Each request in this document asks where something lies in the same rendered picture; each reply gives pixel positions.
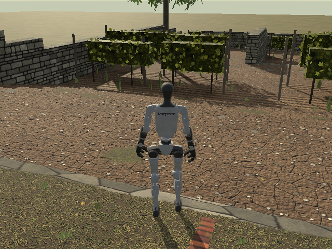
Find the robot right upper arm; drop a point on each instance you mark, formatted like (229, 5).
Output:
(185, 118)

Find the robot right forearm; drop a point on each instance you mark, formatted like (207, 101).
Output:
(189, 140)

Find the right robot thigh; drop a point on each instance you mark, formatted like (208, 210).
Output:
(178, 158)

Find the robot left foot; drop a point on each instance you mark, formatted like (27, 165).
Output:
(156, 211)

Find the robot left hand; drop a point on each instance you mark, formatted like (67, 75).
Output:
(139, 149)

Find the robot left upper arm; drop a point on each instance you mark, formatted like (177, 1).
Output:
(147, 118)

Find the robot left forearm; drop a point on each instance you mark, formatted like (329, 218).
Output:
(142, 138)

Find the robot right hand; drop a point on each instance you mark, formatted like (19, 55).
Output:
(192, 154)

